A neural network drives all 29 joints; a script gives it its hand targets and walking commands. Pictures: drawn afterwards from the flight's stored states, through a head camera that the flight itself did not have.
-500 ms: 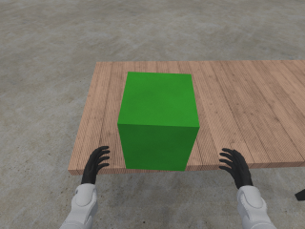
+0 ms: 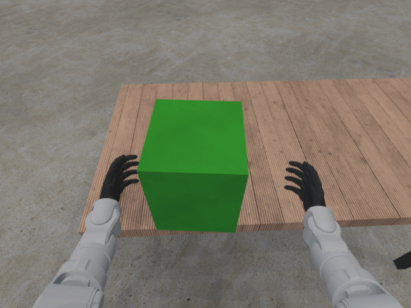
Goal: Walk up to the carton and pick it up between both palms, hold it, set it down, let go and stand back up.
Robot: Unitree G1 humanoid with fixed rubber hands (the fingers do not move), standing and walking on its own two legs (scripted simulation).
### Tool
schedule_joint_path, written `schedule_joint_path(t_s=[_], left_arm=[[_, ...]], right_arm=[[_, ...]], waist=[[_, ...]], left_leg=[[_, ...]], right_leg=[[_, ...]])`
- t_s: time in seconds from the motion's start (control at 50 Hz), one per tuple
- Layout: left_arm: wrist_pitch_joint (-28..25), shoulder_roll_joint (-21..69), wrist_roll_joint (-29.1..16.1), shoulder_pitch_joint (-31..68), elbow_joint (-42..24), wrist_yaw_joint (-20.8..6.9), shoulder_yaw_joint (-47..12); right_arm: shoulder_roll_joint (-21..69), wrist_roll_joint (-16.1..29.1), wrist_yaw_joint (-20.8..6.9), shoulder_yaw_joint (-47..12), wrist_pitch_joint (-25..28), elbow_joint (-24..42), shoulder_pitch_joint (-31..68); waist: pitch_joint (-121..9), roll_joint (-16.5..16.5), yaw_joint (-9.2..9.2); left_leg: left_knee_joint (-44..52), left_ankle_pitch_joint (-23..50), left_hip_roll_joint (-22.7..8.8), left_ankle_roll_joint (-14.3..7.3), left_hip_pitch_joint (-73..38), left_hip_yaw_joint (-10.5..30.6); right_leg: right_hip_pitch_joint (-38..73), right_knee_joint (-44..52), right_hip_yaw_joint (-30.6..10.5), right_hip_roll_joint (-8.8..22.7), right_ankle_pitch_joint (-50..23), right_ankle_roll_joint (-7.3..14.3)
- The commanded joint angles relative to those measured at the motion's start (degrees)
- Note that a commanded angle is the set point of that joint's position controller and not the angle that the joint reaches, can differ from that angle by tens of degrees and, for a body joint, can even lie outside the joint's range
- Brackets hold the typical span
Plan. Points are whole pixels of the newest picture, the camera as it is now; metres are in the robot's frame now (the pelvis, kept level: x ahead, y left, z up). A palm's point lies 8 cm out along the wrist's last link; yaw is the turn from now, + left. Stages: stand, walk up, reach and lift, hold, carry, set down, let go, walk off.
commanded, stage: reach and lift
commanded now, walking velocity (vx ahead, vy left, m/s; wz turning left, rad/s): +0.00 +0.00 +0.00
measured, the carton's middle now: (197, 168) +0.43 +0.03 -0.01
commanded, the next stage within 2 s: none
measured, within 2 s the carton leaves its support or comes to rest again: neither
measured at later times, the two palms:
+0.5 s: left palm (114, 143) +0.41 +0.20 +0.10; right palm (314, 153) +0.39 -0.21 +0.09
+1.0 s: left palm (111, 103) +0.46 +0.20 +0.16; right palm (321, 112) +0.44 -0.22 +0.16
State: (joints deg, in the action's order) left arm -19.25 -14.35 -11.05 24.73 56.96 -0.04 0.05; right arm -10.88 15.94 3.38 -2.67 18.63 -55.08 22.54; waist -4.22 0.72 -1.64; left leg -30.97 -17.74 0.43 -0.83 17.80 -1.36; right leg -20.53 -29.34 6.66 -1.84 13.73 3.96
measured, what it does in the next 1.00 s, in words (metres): stands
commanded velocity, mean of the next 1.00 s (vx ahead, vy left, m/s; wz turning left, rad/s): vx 0.00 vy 0.00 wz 0.00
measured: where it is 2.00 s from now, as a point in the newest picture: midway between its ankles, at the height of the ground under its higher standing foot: outside the picture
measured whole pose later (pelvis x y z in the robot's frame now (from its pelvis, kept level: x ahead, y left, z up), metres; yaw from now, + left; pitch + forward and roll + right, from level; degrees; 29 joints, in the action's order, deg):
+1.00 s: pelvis +0.00 +0.00 +0.00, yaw -1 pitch +14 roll +0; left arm 1.5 -20.6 -16.0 63.5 73.0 2.0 -3.8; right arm -19.4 21.7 2.8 -2.4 -3.6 -68.3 59.5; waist -10.6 0.5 -1.9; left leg -26.3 -13.4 0.3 -1.1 26.4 -1.8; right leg -28.2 -22.3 6.1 -2.3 8.0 3.7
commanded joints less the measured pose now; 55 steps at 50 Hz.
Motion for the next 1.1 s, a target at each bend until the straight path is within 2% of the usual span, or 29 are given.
schedule_joint_path(t_s=[0.0,0.1,0.3,0.4,0.52,0.58,0.72,0.86,1.08], left_arm=[[-0.25,-7.91,-0.56,23.24,-9.80,0.25,1.73],[2.86,-8.71,-1.01,29.03,-9.55,1.06,1.70],[10.00,-7.68,0.19,37.28,-3.84,1.05,2.05],[12.98,-7.58,0.23,42.95,-3.17,1.66,1.50],[14.18,-8.18,-1.39,50.51,-2.18,3.21,-0.23],[14.37,-8.95,-1.92,53.07,-0.91,3.61,-0.62],[15.69,-11.66,-2.52,58.29,2.82,3.16,-0.26],[17.78,-13.08,-4.24,63.34,6.07,2.34,-1.83],[19.82,-14.66,-6.02,71.24,9.67,1.90,-4.54]], right_arm=[[-5.92,0.05,0.84,1.98,-0.60,10.78,21.58],[-6.78,0.22,1.03,2.43,-4.79,11.38,26.72],[-10.64,2.09,1.08,2.30,-10.32,5.68,36.09],[-12.93,2.73,0.40,2.97,-12.41,3.77,41.94],[-14.71,3.04,-1.11,3.62,-14.67,2.10,48.77],[-15.61,3.49,-1.64,3.39,-15.40,0.61,51.11],[-17.01,5.11,-1.37,1.87,-16.82,-2.39,56.72],[-17.50,5.85,-0.74,1.39,-18.87,-3.50,61.98],[-17.84,4.66,-0.30,3.12,-21.96,-6.05,67.92]], waist=[[-20.70,-0.79,-0.02],[-23.45,-1.89,0.21],[-24.42,-1.29,0.19],[-25.03,-1.57,0.22],[-29.97,-2.58,0.37],[-33.23,-2.76,0.58],[-36.25,-0.81,0.81],[-36.95,-0.08,-0.03],[-39.29,-2.30,-1.86]], left_leg=[[4.51,13.46,-0.08,1.22,7.67,2.65],[5.28,14.07,-0.34,1.30,6.47,2.47],[5.42,21.66,-1.13,2.29,0.11,2.99],[5.83,22.31,-1.61,2.83,-1.93,2.99],[5.89,20.06,-1.99,2.64,-1.12,3.13],[5.19,21.32,-2.03,2.61,-0.66,3.28],[4.72,23.04,-1.45,2.02,3.26,2.99],[5.70,21.80,-1.08,1.80,5.75,2.88],[6.58,21.88,-1.13,2.55,5.38,3.39]], right_leg=[[21.49,1.52,-11.93,4.22,-18.30,-3.80],[20.61,2.04,-11.08,3.77,-17.82,-3.57],[16.78,4.15,-8.36,1.76,-21.32,-3.08],[13.74,5.31,-7.12,1.05,-19.94,-2.78],[10.40,5.00,-6.65,1.08,-18.29,-2.54],[10.06,4.38,-6.66,1.20,-20.21,-2.60],[13.75,3.18,-7.39,1.74,-26.57,-3.49],[16.09,3.26,-7.71,2.40,-29.23,-3.87],[15.00,4.04,-6.92,2.78,-30.36,-3.63]])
